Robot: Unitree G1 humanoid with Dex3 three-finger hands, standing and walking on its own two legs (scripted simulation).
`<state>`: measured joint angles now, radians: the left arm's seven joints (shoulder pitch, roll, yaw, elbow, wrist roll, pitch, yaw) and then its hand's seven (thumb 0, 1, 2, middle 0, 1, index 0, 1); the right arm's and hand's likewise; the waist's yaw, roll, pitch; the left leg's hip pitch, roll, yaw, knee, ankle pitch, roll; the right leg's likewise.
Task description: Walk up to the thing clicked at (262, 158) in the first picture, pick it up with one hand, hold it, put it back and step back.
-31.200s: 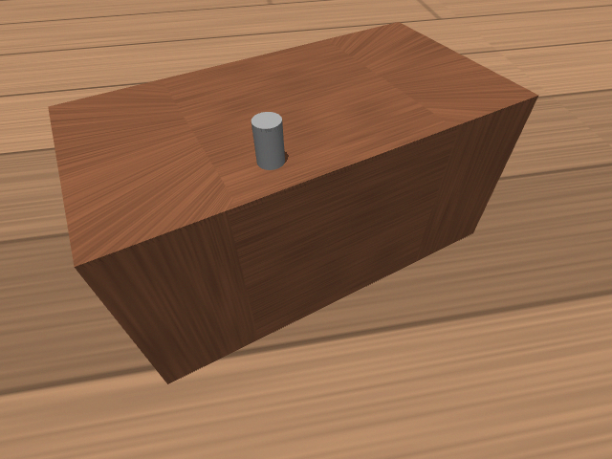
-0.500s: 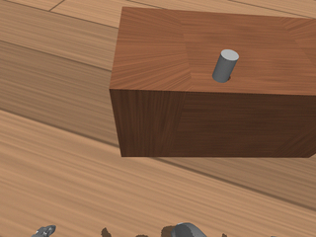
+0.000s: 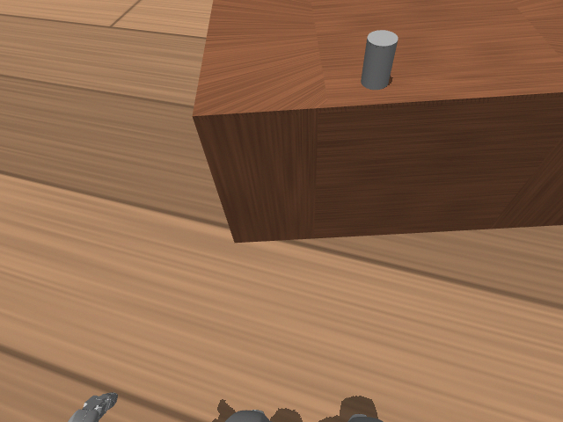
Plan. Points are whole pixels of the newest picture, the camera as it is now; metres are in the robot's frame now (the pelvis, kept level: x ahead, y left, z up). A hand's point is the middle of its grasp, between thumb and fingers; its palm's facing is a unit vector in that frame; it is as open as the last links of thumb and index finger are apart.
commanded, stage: step back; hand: right
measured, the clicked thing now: (378, 61) +0.94 -0.20 -0.05
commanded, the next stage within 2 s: stand in 1.58 s
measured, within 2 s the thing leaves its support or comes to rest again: neither
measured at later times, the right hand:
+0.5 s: hand out of the picture -0.02 -0.33 -0.14, palm faces -0.01 +0.91 -0.41, open 7.4 cm
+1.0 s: hand out of the picture -0.11 -0.31 -0.16, palm faces -0.07 +0.94 -0.34, open 7.4 cm
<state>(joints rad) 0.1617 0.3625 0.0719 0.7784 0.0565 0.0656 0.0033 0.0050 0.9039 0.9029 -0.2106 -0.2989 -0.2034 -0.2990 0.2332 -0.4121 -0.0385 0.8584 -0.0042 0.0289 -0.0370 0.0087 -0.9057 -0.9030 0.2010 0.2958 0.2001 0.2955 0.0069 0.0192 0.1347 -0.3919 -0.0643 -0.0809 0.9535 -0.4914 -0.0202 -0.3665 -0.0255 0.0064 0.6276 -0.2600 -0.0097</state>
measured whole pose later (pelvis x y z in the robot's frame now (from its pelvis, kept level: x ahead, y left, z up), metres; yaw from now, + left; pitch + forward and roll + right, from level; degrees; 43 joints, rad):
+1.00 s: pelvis -0.18 -0.06 +0.00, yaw +3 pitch -2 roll -1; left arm 0.20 0.37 0.06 0.98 0.04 -0.03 0.00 0.00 0.91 0.90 -0.21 -0.30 -0.20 -0.30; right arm 0.23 -0.37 -0.04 0.99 -0.02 0.02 0.01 0.01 -0.90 -0.90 0.20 0.30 0.20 0.30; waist 0.01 0.05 0.05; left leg -0.30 -0.01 -0.10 0.76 -0.46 0.00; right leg -0.25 0.01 -0.05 0.59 -0.29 -0.03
